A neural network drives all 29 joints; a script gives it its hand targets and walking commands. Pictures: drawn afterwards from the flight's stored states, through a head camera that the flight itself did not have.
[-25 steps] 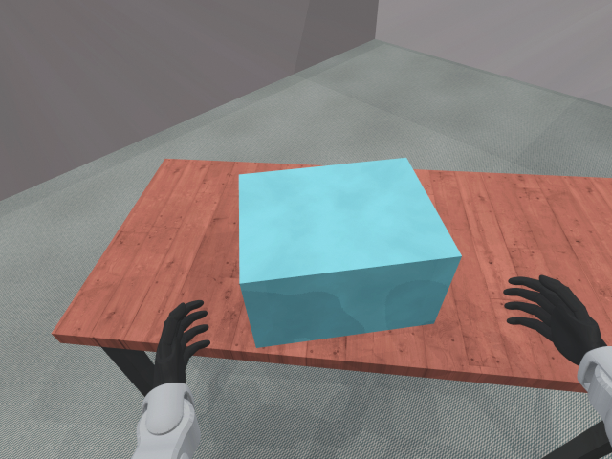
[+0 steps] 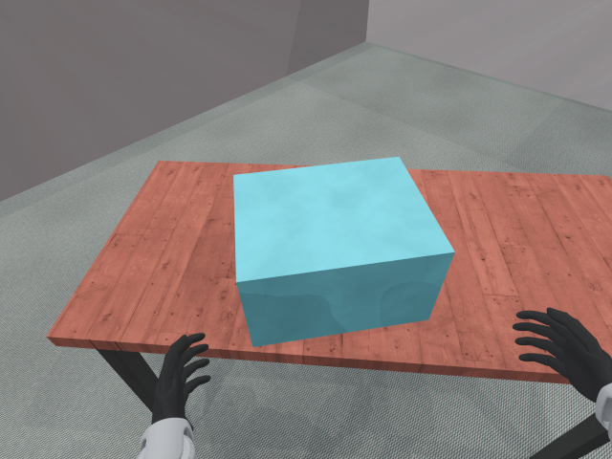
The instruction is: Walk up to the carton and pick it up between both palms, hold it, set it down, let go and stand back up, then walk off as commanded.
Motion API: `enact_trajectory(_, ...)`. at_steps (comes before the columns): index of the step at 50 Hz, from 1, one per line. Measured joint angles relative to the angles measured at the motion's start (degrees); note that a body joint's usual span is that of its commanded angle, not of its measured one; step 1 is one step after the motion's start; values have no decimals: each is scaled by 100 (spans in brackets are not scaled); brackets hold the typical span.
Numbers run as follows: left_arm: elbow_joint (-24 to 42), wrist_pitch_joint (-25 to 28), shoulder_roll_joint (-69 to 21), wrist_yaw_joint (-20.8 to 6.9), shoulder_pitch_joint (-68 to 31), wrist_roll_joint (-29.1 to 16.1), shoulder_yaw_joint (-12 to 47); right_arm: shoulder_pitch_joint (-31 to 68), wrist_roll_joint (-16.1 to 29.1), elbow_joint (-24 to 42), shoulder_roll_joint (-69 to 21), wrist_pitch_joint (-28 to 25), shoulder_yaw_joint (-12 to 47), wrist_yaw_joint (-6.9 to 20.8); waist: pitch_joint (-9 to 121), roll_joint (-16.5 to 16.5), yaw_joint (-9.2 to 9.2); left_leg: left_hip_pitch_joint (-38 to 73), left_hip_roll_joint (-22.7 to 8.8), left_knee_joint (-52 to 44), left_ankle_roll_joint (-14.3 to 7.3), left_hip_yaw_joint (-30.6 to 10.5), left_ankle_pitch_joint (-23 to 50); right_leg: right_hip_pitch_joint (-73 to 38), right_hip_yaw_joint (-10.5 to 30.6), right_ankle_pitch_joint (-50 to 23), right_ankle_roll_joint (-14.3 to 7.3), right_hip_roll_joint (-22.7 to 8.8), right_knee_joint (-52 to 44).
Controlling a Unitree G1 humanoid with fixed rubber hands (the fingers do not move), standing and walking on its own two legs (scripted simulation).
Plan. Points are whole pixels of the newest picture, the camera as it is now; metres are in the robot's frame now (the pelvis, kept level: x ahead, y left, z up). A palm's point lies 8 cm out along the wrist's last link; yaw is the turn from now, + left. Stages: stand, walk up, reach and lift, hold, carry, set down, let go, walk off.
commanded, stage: set down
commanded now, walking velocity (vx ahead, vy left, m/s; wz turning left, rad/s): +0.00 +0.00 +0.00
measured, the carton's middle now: (330, 246) +0.46 +0.01 -0.01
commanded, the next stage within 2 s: let go in 1.62 s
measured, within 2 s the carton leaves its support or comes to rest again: neither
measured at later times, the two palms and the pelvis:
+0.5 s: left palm (160, 409) +0.19 +0.22 +0.00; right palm (558, 386) +0.22 -0.27 +0.00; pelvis +0.02 +0.01 +0.00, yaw +0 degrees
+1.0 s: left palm (159, 435) +0.17 +0.23 -0.04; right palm (529, 405) +0.21 -0.24 -0.03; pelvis +0.02 +0.01 +0.00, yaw +0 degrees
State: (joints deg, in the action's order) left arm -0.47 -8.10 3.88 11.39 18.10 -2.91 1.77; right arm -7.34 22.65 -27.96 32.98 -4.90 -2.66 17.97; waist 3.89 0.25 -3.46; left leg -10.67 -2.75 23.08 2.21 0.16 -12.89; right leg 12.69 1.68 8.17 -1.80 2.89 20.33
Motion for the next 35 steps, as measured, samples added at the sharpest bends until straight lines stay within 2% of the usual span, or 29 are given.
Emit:
enact_trajectory(27, -9, -13, 217, -311, 289, 0, -29, -463, -413, 20, -537, -195, 1, -301, -225, 10, 0, 181, 36, 0, -92, -1, -169, -301, 0, 47, 53, -41, -241)
enact_trajectory(35, -300, -15, 230, -400, 291, 0, -29, -508, -682, 20, -824, -195, 1, -447, -289, 10, 0, 248, 36, 0, -93, -1, -169, -368, 0, 47, 53, -41, -241)
